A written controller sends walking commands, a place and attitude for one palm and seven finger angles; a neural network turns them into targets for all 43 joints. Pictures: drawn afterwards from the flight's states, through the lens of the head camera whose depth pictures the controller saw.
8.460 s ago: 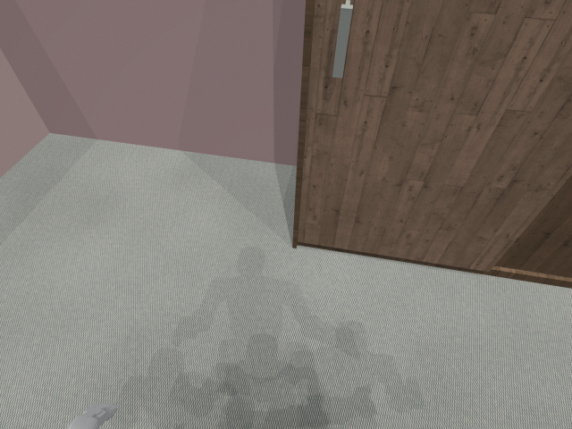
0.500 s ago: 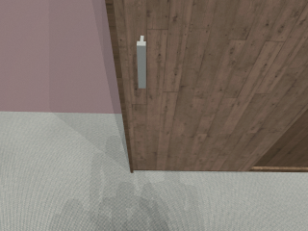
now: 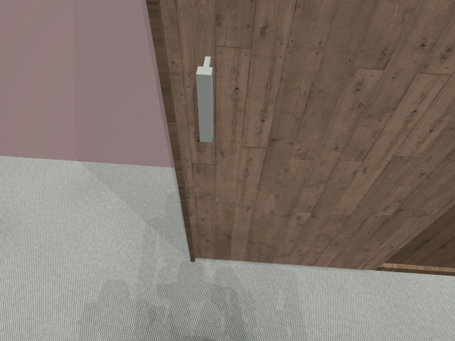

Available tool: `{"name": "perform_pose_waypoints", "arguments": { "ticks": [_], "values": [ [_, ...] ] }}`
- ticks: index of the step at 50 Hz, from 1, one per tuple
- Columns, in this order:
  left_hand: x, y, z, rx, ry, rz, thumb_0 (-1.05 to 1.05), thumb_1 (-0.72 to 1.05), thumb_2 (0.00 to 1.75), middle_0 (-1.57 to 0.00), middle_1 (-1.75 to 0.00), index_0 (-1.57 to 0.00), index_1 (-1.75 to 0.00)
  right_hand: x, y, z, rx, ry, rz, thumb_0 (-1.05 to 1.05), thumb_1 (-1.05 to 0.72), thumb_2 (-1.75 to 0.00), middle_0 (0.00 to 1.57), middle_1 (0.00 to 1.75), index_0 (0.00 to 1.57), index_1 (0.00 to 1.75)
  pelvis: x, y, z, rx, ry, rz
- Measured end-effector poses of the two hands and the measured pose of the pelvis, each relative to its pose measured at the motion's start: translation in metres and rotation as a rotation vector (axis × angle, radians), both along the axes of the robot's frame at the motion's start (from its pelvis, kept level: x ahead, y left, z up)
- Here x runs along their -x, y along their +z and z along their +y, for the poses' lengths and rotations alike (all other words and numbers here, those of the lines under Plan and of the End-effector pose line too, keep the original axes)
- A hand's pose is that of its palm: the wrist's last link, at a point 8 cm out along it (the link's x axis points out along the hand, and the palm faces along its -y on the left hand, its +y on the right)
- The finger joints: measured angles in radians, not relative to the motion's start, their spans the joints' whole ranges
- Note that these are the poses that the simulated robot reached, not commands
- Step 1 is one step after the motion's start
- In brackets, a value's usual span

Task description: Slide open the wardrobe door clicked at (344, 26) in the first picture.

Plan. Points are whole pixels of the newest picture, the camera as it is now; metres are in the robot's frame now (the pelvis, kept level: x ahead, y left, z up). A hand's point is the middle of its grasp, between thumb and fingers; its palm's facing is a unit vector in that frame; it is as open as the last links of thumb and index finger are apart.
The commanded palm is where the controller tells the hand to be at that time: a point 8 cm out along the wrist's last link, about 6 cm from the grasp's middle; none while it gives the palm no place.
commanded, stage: shuffle to correct the standing spot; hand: left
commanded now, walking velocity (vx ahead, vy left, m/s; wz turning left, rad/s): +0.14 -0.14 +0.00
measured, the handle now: (206, 100) +0.51 +0.09 +0.15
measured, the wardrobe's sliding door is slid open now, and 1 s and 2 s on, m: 0.00 0.00 0.00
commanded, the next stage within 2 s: come to a stop and stand still in 0.16 s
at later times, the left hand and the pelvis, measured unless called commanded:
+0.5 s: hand (180, 327) +0.18 +0.11 -0.16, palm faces +0.03 -0.97 -0.25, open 7.3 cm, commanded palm none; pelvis +0.10 -0.08 +0.00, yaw +1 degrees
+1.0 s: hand out of the picture +0.06 +0.18 -0.17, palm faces +0.10 -0.97 -0.21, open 7.3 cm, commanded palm none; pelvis +0.05 -0.02 +0.01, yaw +1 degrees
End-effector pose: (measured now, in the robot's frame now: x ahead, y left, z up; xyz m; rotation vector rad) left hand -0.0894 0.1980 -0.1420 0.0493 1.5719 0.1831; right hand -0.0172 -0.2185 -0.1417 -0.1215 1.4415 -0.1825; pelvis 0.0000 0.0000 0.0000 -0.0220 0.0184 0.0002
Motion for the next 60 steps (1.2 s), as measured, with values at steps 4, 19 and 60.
{"name": "perform_pose_waypoints", "arguments": {
  "ticks": [4, 19, 60],
  "values": [
    [-0.010, -0.012, -0.008, 0.057, -0.021, 0.075, 0.00, 0.91, 0.89, -0.20, -0.30, -0.20, -0.30, -0.040, 0.001, -0.009, 0.060, -0.008, -0.093, 0.01, -0.92, -0.90, 0.19, 0.30, 0.20, 0.30, -0.020, -0.008, 0.002, -0.015, -0.036, -0.012],
    [-0.218, 0.004, -0.014, -0.107, -0.140, -0.236, 0.03, 0.95, 0.89, -0.20, -0.30, -0.20, -0.30, -0.045, -0.005, -0.047, -0.035, -0.077, 0.091, 0.00, -0.90, -0.90, 0.20, 0.30, 0.20, 0.30, -0.091, -0.003, -0.065, -0.030, -0.012, -0.004],
    [-0.105, 0.011, 0.007, -0.071, -0.073, -0.130, 0.00, 0.91, 0.89, -0.20, -0.30, -0.20, -0.30, -0.082, 0.008, -0.027, 0.008, 0.008, -0.146, -0.01, -0.93, -0.90, 0.20, 0.30, 0.20, 0.30, -0.030, 0.010, -0.017, -0.025, -0.006, -0.020]
  ]
}}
